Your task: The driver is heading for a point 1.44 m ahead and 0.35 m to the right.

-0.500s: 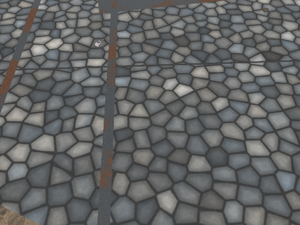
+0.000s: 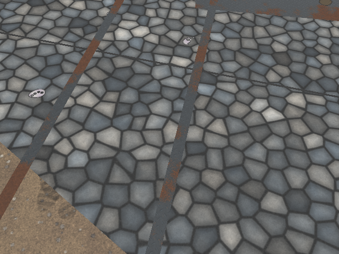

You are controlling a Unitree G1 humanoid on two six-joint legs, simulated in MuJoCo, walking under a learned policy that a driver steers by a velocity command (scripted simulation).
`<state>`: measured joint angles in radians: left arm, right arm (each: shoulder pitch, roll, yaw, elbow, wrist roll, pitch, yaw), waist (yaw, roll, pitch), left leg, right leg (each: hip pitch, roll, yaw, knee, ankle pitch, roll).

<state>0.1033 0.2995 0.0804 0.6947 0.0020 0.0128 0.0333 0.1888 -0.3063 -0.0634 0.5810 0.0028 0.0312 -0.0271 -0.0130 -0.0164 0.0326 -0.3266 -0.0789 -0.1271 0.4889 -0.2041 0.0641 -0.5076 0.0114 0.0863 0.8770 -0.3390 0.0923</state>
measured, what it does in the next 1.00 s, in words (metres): steps on the spot, turning right: right foot, then right foot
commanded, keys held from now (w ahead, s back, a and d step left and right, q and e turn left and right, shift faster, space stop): no key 0.06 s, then w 0.02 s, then no key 0.04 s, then e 0.88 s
